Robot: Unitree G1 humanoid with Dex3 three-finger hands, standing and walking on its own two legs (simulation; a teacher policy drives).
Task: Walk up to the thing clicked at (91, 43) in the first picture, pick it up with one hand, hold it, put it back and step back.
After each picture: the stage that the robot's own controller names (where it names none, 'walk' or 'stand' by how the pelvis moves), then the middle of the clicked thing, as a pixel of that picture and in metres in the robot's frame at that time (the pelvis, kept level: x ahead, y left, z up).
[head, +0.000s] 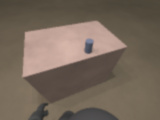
stand; (88, 46) +0.58 +0.04 +0.06
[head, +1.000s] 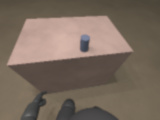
walk; (84, 43) +0.52 +0.08 +0.10
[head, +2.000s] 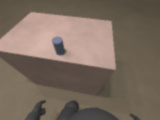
stand; (59, 46) +0.44 +0.25 +0.10
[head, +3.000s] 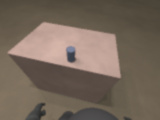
stand; (70, 54) +0.46 +0.17 +0.06
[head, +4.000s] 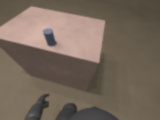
walk; (49, 37) +0.52 +0.34 +0.09
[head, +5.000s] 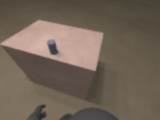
stand; (52, 47) +0.52 +0.34 +0.06
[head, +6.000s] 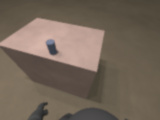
stand; (51, 47) +0.50 +0.34 +0.05
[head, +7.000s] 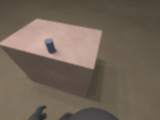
stand; (50, 46) +0.52 +0.36 +0.05
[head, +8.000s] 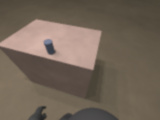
stand; (49, 47) +0.51 +0.37 +0.05
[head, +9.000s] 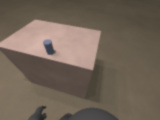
rise first; (49, 47) +0.51 +0.37 +0.05
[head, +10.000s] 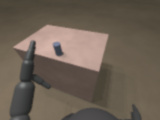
rise first; (57, 49) +0.52 +0.35 +0.06
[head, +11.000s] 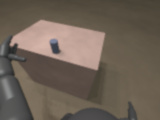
go down; (54, 46) +0.53 +0.33 +0.06
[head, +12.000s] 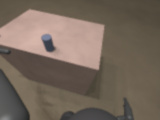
go down; (48, 43) +0.50 +0.32 +0.08
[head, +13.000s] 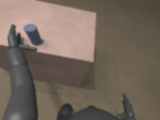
close in; (33, 35) +0.50 +0.35 +0.11
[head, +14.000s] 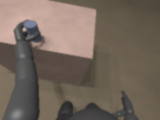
close; (33, 32) +0.52 +0.34 +0.12
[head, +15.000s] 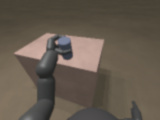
lift; (66, 49) +0.32 +0.16 +0.27
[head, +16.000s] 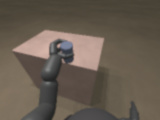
lift; (67, 52) +0.33 +0.16 +0.23
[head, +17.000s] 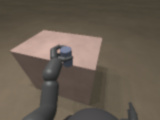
hold; (67, 57) +0.34 +0.17 +0.19
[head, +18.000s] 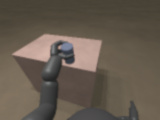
hold; (68, 54) +0.33 +0.15 +0.24
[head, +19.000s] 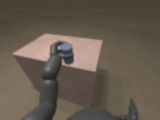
hold; (67, 54) +0.33 +0.16 +0.23
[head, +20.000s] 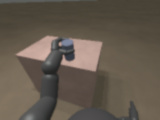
hold; (68, 50) +0.34 +0.15 +0.26
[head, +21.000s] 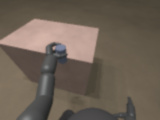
lower; (61, 54) +0.40 +0.20 +0.13
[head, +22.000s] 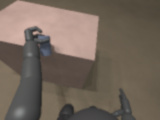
lower; (45, 45) +0.45 +0.28 +0.10
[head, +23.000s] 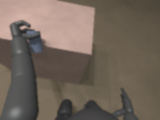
lower; (35, 41) +0.46 +0.31 +0.11
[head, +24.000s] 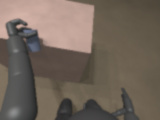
lower; (32, 40) +0.47 +0.31 +0.11
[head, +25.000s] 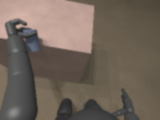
loosen; (32, 40) +0.47 +0.32 +0.11
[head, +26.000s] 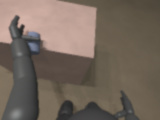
withdraw; (33, 43) +0.45 +0.32 +0.10
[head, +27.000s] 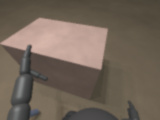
sink last; (32, 113) +0.08 +0.59 -0.62
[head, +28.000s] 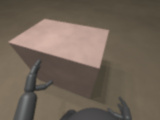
stand; out of the picture -0.25 +0.86 -0.73
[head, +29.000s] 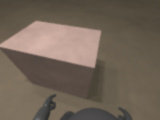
stand; out of the picture -0.26 +0.85 -0.73
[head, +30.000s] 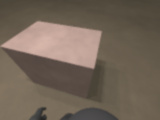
stand; out of the picture -0.26 +0.85 -0.75
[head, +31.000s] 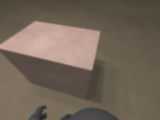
stand; out of the picture -0.29 +0.86 -0.75
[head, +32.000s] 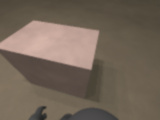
stand; out of the picture -0.30 +0.84 -0.75
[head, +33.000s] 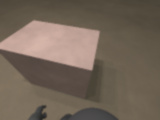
stand; out of the picture -0.32 +0.83 -0.75
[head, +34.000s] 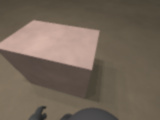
walk; out of the picture -0.32 +0.83 -0.75
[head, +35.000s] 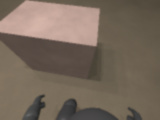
walk; out of the picture -0.23 +0.75 -0.72
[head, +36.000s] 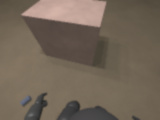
walk; (26, 100) +0.11 +0.81 -0.72
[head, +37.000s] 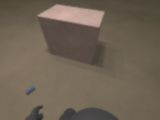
stand; (30, 89) +0.36 +0.82 -0.73
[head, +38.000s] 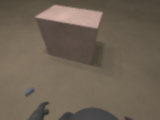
stand; (29, 91) +0.35 +0.82 -0.75
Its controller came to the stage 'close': yes
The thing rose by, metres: 0.22
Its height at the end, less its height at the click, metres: -0.81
